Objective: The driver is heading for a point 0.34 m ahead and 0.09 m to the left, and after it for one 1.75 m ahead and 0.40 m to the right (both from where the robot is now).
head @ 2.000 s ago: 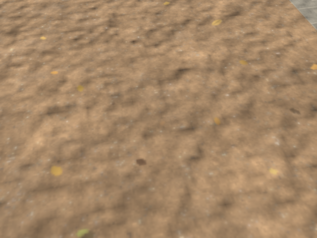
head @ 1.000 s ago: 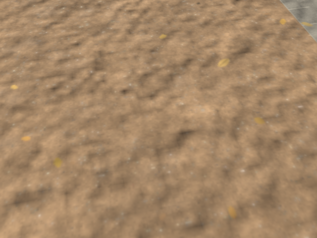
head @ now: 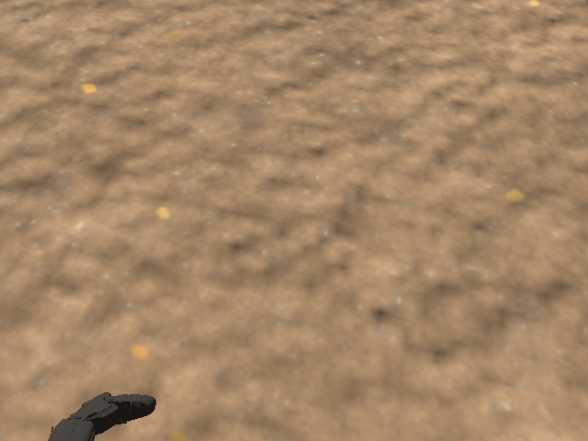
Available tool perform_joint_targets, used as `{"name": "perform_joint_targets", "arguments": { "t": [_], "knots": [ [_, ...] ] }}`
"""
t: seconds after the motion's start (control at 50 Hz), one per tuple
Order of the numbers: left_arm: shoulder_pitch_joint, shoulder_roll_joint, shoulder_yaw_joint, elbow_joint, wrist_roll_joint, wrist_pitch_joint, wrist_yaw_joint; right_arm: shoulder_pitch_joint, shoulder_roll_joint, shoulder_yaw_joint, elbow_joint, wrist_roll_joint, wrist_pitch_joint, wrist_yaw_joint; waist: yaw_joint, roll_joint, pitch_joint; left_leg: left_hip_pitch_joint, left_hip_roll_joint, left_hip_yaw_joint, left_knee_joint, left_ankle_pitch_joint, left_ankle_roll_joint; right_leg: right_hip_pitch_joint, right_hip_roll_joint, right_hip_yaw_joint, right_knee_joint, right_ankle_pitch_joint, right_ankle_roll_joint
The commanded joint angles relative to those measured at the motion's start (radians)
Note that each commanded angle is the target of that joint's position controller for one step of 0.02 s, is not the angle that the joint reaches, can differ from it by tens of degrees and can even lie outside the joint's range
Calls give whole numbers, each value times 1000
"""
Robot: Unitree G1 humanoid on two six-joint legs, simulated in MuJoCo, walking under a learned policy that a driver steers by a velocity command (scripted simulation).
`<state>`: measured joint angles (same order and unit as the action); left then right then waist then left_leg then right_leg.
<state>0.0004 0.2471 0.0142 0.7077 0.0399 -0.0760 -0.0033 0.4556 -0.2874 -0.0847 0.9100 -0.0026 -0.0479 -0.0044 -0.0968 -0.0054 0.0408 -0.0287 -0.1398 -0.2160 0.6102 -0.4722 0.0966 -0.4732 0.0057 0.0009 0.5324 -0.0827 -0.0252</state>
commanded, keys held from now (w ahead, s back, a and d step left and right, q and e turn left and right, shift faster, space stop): w+q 0.30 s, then w+e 0.70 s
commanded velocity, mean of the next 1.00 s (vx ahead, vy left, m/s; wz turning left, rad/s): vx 0.50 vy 0.00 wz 0.03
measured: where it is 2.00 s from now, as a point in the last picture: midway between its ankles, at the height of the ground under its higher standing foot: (279, 241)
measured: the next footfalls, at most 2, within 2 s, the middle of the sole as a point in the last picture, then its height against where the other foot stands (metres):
left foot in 0.48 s outside the picture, level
right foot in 1.02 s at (283, 349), level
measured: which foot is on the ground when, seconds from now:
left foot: up 0.00-0.46, down 0.48-1.00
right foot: down 0.00-0.48, up 0.50-1.00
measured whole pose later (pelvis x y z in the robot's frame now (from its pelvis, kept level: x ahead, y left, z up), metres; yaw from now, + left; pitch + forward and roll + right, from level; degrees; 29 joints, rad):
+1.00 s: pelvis +0.50 +0.07 +0.00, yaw -3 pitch +1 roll +1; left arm 0.08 0.23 0.04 0.76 0.04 0.00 -0.07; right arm 0.40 -0.23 -0.04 0.94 -0.02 -0.07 -0.02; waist -0.05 -0.01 0.05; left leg 0.12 0.02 0.32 0.35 -0.45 -0.01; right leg -0.52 -0.01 -0.13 0.63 -0.17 -0.14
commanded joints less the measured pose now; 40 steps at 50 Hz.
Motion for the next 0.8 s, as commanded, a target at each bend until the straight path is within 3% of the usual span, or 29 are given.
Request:
{"name": "perform_joint_targets", "arguments": {
  "t": [0.02, 0.04, 0.06, 0.08, 0.1, 0.18, 0.3, 0.34, 0.4, 0.44, 0.46, 0.48, 0.5, 0.52, 0.54, 0.56, 0.58, 0.62, 0.7, 0.8],
  "knots": [
    [342, 289, 89, 13, 9, 8, 24, 46, -83, -4, -134, 6, -20, 2, 130, -281, -373, -570, 20, 85, 645, -72, -5, 731, -471, 807, -242, -318, -197],
    [259, 181, 68, -9, -1, 15, 19, 9, -111, -9, -107, -14, -4, 0, 107, -113, -208, -606, 95, 90, 688, 17, -7, 585, -432, 667, -256, -403, -185],
    [213, 112, 51, -9, -7, 14, 15, -58, -99, -5, -109, -21, 1, 11, 111, -23, -96, -592, 129, 107, 643, 92, -17, 453, -365, 491, -280, -346, -163],
    [200, 95, 44, -2, -3, 11, 15, -79, -79, -2, -115, -22, 7, 20, 97, -42, -54, -567, 156, 117, 597, 123, -25, 382, -316, 368, -307, -249, -133],
    [219, 95, 43, 15, -5, 4, 17, -91, -75, -2, -124, -34, 18, 31, 89, -86, -32, -549, 175, 124, 569, 134, -34, 338, -287, 282, -323, -152, -122],
    [279, 115, 53, 53, -23, -31, 3, -163, -52, 7, -166, -33, 45, 56, 82, -92, -34, -601, 197, 147, 542, 210, -49, 346, -281, 115, -364, 85, -137],
    [323, 125, 60, 84, -21, -28, 0, -360, -22, 29, -242, -29, 41, 81, 112, -80, 10, -642, 213, 209, 273, 423, -65, 377, -243, -88, -388, 154, -118],
    [366, 129, 58, 105, -21, -29, -2, -425, -1, 43, -262, -33, 35, 85, 133, -78, 25, -561, 196, 234, 132, 435, -52, 356, -242, -111, -396, 167, -112],
    [424, 159, 61, 146, -25, -14, -4, -466, -16, 46, -274, -42, 30, 76, 139, -85, 42, -498, 169, 281, 10, 345, -26, 427, -270, -93, -371, 267, -119],
    [440, 181, 63, 170, -27, 0, -4, -432, -32, 41, -262, -50, 18, 62, 116, -93, 13, -412, 135, 310, -54, 263, 0, 490, -272, -81, -259, 514, -116],
    [437, 188, 62, 178, -30, 6, -4, -329, -43, 35, -228, -55, 6, 54, 63, -83, -45, -278, 108, 315, -119, 275, 17, 492, -252, -95, -123, 623, -104],
    [435, 169, 54, 177, -35, 8, -4, -162, -75, 21, -168, -69, -9, 42, -7, -47, -150, -37, 120, 295, -158, 322, 37, 400, -207, -121, 72, 545, -84],
    [435, 93, 30, 122, -51, 2, -12, -7, -174, -4, -146, -93, -16, 22, -56, 100, -307, 278, 392, -3, -174, 230, 98, 132, -138, -145, 391, 163, -51],
    [500, 43, 24, 99, -54, 6, -12, 6, -254, -23, -150, -65, -9, 10, -18, 262, -409, 397, 625, -373, -280, 311, 174, -116, 9, -85, 661, -489, -30],
    [409, 134, 54, 115, -39, 22, 1, -36, -207, -16, -150, -38, -7, 4, -30, 96, -301, 279, 571, -277, -281, 345, 146, -167, -31, 49, 715, -417, -47],
    [379, 109, 51, 106, -45, 18, -4, -107, -140, 5, -142, -32, -12, 4, 18, 96, -159, 140, 515, -116, -310, 403, 110, -170, -68, 56, 677, -335, -51],
    [385, 93, 50, 123, -44, 20, -8, -159, -82, 20, -140, -28, -19, 8, 52, 87, -95, 44, 465, -20, -355, 420, 69, -140, -92, 44, 621, -283, -48],
    [432, 74, 54, 154, -17, 48, -20, -206, -33, 35, -136, -18, -30, 4, 102, 128, -43, -75, 406, 103, -417, 420, 30, -69, -107, 32, 587, -222, -28],
    [344, 44, 59, 126, -14, 72, -42, -169, -53, 25, -104, -12, -62, -2, 118, 95, -2, -88, 397, 216, -481, 483, 44, -151, -114, 21, 577, -97, -8],
    [183, 28, 49, 69, -10, 71, -55, -118, -43, 25, -67, -16, -64, -7, 96, 75, 48, -48, 382, 340, -487, 540, 52, -227, -112, -9, 376, 57, 1]
  ]
}}
Keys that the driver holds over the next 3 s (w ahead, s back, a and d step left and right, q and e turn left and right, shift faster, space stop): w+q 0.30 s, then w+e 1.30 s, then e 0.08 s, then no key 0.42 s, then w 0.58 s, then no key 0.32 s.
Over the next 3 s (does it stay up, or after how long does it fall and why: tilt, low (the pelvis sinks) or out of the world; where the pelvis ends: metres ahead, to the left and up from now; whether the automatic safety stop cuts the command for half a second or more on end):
stays up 1.16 -0.21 0.02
